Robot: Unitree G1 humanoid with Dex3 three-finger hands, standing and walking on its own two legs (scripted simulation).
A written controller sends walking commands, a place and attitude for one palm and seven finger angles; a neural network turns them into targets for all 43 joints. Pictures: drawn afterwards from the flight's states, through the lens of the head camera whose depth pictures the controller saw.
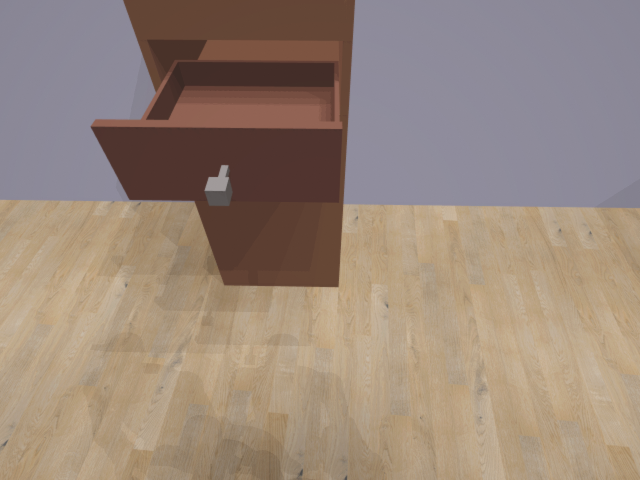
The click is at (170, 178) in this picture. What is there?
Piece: drawer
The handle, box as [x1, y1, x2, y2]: [205, 165, 232, 205]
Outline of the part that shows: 228,165 221,165 217,177 208,178 205,187 205,193 209,205 229,204 232,191 227,176 229,171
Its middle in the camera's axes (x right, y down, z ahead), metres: -0.16 -0.09 +0.63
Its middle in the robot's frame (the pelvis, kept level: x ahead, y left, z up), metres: +0.53 +0.19 +0.05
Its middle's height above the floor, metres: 0.83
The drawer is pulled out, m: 0.30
